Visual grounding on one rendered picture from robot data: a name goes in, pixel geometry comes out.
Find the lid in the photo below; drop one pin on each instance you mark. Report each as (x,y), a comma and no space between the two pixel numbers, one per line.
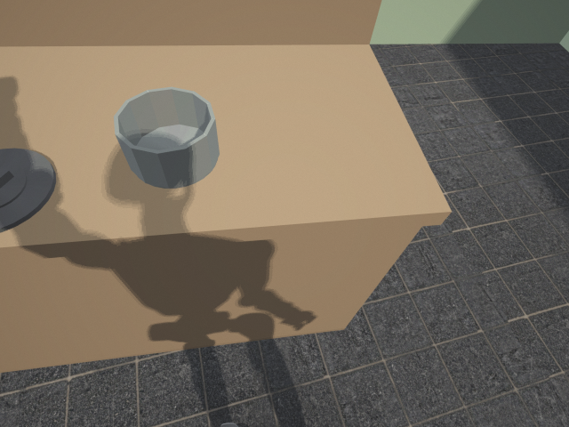
(29,190)

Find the table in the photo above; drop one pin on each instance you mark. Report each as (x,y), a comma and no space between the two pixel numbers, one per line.
(319,187)

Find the pot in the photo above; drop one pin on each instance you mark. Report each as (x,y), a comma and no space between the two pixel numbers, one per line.
(168,136)

